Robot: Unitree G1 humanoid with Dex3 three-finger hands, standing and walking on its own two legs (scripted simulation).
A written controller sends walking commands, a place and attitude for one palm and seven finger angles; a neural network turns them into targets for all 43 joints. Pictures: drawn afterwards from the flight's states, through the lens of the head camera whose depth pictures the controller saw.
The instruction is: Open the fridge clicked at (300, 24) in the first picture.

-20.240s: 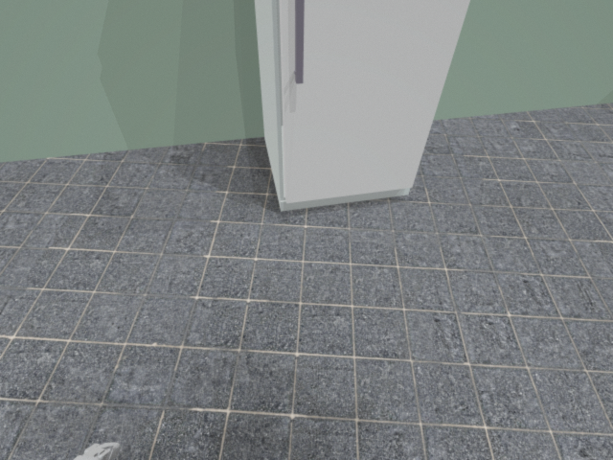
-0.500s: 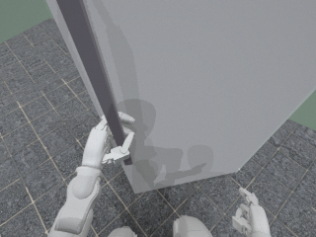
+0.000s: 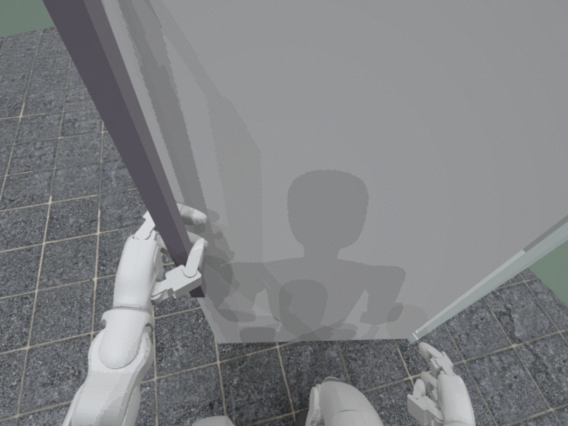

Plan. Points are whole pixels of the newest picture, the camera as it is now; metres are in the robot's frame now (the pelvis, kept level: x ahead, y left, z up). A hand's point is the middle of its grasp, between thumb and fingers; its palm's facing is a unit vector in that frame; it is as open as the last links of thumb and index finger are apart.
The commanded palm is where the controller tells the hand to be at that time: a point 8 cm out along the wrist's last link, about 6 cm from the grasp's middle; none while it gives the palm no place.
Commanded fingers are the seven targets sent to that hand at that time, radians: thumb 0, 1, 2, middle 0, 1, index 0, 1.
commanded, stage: walk backward, drawing the door open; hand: left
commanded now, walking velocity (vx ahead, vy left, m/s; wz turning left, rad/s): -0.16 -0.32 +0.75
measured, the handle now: (164, 185) +0.34 +0.14 +0.17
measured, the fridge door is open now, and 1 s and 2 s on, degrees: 63 70 67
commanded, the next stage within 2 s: stop walking and hold the door back in 0.16 s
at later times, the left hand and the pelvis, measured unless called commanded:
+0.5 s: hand (215, 360) +0.18 +0.08 +0.07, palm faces +0.51 -0.81 -0.29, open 5.9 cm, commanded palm +0.17 +0.14 +0.07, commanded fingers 0.00 0.90 0.90 -0.45 -1.40 -0.45 -1.40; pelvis -0.05 -0.20 +0.01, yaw +19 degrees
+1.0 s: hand (206, 316) +0.23 +0.10 +0.08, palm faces +0.48 -0.85 -0.24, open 5.7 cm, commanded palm +0.18 +0.14 +0.07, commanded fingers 0.00 0.90 0.90 -0.45 -1.40 -0.45 -1.40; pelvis -0.11 -0.23 +0.01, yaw +19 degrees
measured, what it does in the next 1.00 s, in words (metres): steps to the right, turning left: right foot, then left foot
